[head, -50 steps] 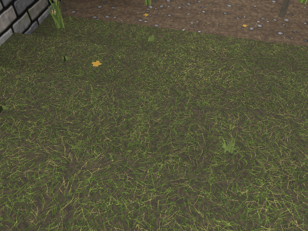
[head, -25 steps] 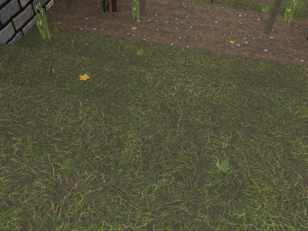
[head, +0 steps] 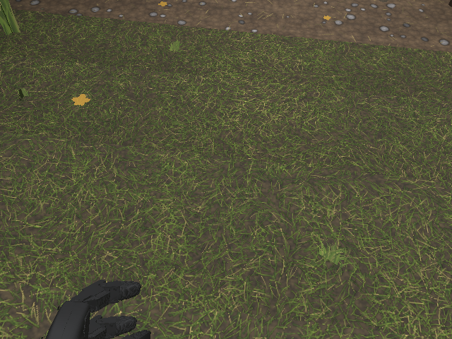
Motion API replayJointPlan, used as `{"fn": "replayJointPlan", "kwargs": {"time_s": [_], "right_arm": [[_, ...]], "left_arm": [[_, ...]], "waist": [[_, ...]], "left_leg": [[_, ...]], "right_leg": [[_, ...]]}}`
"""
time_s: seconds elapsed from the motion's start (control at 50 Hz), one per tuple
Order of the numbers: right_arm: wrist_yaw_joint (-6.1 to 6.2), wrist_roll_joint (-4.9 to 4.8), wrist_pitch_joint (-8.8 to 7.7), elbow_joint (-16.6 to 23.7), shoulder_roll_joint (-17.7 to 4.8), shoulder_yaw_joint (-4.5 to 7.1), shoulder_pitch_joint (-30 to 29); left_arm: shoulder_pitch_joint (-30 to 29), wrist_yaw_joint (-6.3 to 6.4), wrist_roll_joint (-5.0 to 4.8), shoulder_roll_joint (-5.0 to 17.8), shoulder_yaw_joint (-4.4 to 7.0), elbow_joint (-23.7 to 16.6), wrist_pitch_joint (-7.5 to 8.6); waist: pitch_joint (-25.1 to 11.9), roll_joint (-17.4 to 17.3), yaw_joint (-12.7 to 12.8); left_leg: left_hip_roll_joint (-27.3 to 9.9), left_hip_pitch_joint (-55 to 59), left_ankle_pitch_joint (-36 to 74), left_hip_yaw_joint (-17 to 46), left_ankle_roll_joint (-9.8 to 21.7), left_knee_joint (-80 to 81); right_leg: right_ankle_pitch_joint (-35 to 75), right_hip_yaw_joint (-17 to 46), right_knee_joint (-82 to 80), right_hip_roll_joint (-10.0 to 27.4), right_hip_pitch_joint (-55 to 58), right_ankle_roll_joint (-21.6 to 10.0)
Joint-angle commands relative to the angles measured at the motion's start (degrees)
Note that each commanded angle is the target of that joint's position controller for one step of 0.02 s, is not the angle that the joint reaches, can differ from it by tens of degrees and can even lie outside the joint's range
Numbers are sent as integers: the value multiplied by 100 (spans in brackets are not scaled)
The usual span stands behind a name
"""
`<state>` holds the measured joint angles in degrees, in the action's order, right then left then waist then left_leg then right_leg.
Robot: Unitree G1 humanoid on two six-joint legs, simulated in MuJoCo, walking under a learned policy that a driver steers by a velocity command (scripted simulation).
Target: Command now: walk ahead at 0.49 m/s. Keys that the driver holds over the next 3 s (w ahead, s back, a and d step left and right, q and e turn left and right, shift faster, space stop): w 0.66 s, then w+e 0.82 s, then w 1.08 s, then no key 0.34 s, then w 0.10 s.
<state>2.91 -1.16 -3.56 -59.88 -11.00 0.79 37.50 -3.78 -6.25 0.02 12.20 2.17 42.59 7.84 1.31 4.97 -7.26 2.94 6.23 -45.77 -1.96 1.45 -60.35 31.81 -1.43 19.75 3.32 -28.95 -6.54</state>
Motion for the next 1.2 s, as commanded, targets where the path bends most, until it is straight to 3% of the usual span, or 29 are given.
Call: {"fn": "replayJointPlan", "kwargs": {"time_s": [0.02,0.04,0.06,0.1,0.12,0.14,0.18,0.24,0.3,0.34,0.38,0.42,0.44,0.46,0.48,0.5,0.54,0.58,0.64,0.72,0.76,0.8,0.92,1.02,1.08,1.14,1.16,1.18,1.2], "right_arm": [[-246,78,-192,409,-296,101,-743],[-370,-260,-316,327,-252,2,547],[-384,-281,-409,460,-726,88,112],[-251,-315,-383,762,-603,68,-653],[-123,-210,-303,850,-924,188,-938],[-59,-124,-89,860,-725,218,-1089],[-56,36,10,941,-314,158,-1274],[-175,84,-173,1125,-265,137,-1973],[-229,73,-135,1384,-426,155,-2765],[-338,72,-171,1711,-583,224,-3413],[-441,31,-201,1736,-649,277,-3342],[-501,60,-205,1466,-834,426,-2417],[-479,46,-195,1274,-1208,595,-1649],[-510,81,-180,1234,-1669,688,-1081],[-575,76,-196,1193,-1383,604,-895],[-590,71,-247,1309,-1142,524,-1397],[-603,114,-267,1536,-913,428,-2257],[-588,103,-305,1477,-712,376,-2420],[-458,111,-323,1266,-866,432,-2030],[-339,183,-252,986,-1058,549,-1438],[-290,159,-328,884,-862,497,-1306],[-177,117,-377,765,-830,477,-1119],[34,147,-379,616,-777,461,-823],[124,125,-333,682,-704,396,-444],[125,74,-162,776,-673,342,-497],[65,15,-60,904,-1034,370,-655],[5,24,-90,819,-1032,374,-693],[-74,-171,-156,812,-1110,378,-1101],[-118,-62,-238,796,-795,390,-1059]], "left_arm": [[3816,173,144,1197,320,1212,-172],[3850,283,241,1373,355,1231,-115],[3607,326,198,1032,338,1080,-225],[3031,394,98,1090,376,1059,-351],[2374,399,112,1097,331,790,-219],[1567,412,85,1022,272,751,-150],[1170,384,119,709,172,793,-127],[1703,600,27,750,185,1042,-117],[2210,676,-185,978,278,1297,-254],[2468,690,-185,1022,276,1456,-377],[2588,672,-122,1033,284,1544,-480],[2381,672,-90,951,242,1501,-537],[2360,702,-31,884,191,1449,-562],[3019,660,12,271,10,1472,-491],[2992,598,-56,443,53,1477,-387],[2563,577,-200,984,203,1363,-320],[2247,668,-121,921,236,1286,-384],[2365,754,-112,825,295,1310,-509],[1847,760,-101,756,357,1051,-576],[2039,576,-106,569,376,1123,-626],[1439,545,-269,754,489,880,-583],[1145,532,-238,696,503,718,-539],[618,356,-38,517,428,370,-497],[-55,41,-32,336,280,-80,-505],[-409,-129,-142,176,161,-158,-483],[717,-37,-128,467,267,314,-507],[1709,66,-118,767,434,695,-536],[2514,133,-28,986,522,965,-516],[3160,235,74,1361,535,1318,-551]], "waist": [[-1088,835,1796],[-2318,1641,1319],[-2844,1160,1557],[-2543,-617,1153],[-1863,-1039,848],[-814,-1056,326],[-28,-436,202],[-278,192,503],[-266,-77,786],[-7,-253,913],[-76,-214,837],[-282,-331,390],[-613,-799,106],[-1334,-2010,170],[-1544,-2188,141],[-796,-1604,267],[-308,-868,574],[-303,-848,815],[-211,-775,778],[-431,-641,751],[-69,-900,637],[266,-983,561],[532,-941,373],[803,-878,33],[791,-754,-89],[254,-875,354],[-236,-889,770],[-424,-609,1547],[-332,702,1662]], "left_leg": [[421,-4037,-547,468,-137,-5446],[314,-5547,-269,1786,-73,-5512],[-35,-5887,1,1838,-157,-5113],[-623,-6194,1156,1146,-70,-4524],[-745,-5666,2146,1050,-27,-3667],[-1014,-4855,2465,941,-201,-2671],[-1248,-3877,2810,814,-349,-813],[-937,-3004,4485,427,-241,1319],[-825,-3497,4673,417,-50,2179],[-759,-3828,4592,371,185,2545],[-674,-3486,4397,262,327,2414],[-397,-2287,4205,-16,477,2579],[-709,-1223,4435,551,668,2926],[-1994,545,3727,2833,1631,3419],[-2304,770,2909,4294,1822,4239],[-2244,29,2781,3772,1592,4346],[-1993,-1337,4158,2519,1420,4527],[-1640,-1728,4304,1923,1236,4761],[-1588,-1342,4579,1690,1180,5033],[-1676,-989,4977,1255,1229,4796],[-1619,-667,3993,1140,909,4773],[-1567,-702,3806,799,819,4867],[-1780,-958,3718,305,728,3854],[-1969,-599,3775,22,464,2829],[-1881,-1204,3558,-458,266,2248],[-1668,-1236,5076,-759,28,650],[-1659,-1283,6011,-636,28,-583],[-1285,-1752,5605,-848,-253,-2587],[-484,-3865,53,-780,-518,-5388]], "right_leg": [[3065,713,838,1192,5554,-448],[4428,1519,2761,2000,7475,-1184],[3376,1880,2256,1995,7297,-1425],[-2134,3024,748,2356,5527,-1794],[-2772,3504,-11,2451,3750,-1749],[-1876,2739,-306,2122,1821,-1531],[-1635,1475,-598,1268,102,-1132],[-1004,487,-547,556,384,-793],[-1661,715,-445,867,1719,-663],[-2109,818,-372,1007,2214,-539],[-2414,883,-233,1150,2421,-521],[-1995,497,642,723,2149,-302],[-2339,149,1947,219,1636,-41],[-4598,-119,4342,-603,-76,331],[-6488,665,5228,-768,-1003,256],[-6092,913,5603,-492,-1328,135],[-5280,793,5337,-32,-847,164],[-4929,822,4694,296,-362,164],[-4403,805,3712,392,-747,248],[-3384,852,3874,334,-1230,389],[-2885,1329,3305,248,-1863,305],[-2377,1334,2715,66,-2061,281],[-1113,1176,2107,-123,-2031,207],[-776,864,1752,-142,-2417,126],[-352,240,1232,-89,-1317,142],[-279,-106,692,-275,587,164],[-197,-95,611,-257,1619,38],[701,-280,-504,-185,2715,-209],[1650,510,-90,377,4474,-689]]}}
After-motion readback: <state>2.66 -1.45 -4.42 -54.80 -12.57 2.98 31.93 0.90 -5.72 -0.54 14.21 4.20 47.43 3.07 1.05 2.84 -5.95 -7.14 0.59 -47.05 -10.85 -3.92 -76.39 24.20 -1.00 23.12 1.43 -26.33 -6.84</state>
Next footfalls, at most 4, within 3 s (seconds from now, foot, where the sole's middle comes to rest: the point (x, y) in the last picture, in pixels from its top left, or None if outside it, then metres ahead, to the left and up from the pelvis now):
0.42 left None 0.44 0.11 -0.81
1.20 right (255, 250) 0.82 -0.22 -1.00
1.58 left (220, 188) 1.12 -0.12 -1.00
2.06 right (294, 182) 1.12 -0.43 -1.00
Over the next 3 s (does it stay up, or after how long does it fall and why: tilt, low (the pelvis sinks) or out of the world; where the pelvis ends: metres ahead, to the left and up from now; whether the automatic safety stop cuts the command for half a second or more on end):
stays up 1.52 -0.47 -0.41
